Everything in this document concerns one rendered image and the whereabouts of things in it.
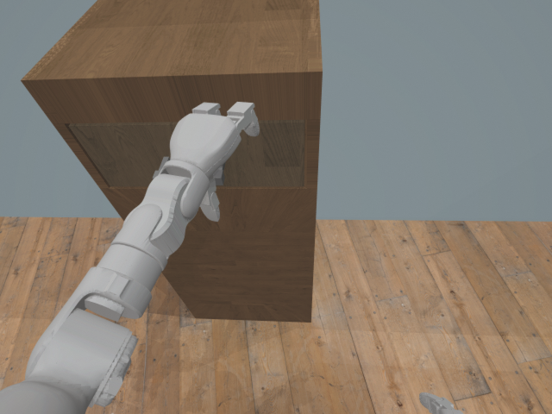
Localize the cabinet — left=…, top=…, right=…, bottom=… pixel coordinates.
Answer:
left=21, top=0, right=323, bottom=323

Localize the drawer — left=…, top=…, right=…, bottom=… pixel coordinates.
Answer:
left=69, top=120, right=304, bottom=186

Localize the robot left hand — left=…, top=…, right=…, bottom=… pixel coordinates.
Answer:
left=170, top=102, right=260, bottom=222

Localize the robot right hand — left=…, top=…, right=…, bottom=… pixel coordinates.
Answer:
left=419, top=392, right=463, bottom=414

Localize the left robot forearm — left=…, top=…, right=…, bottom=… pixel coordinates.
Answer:
left=25, top=160, right=210, bottom=379

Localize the handle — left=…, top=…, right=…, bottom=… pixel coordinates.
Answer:
left=153, top=157, right=226, bottom=185

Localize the left robot upper arm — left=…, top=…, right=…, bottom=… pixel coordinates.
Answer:
left=0, top=308, right=138, bottom=414

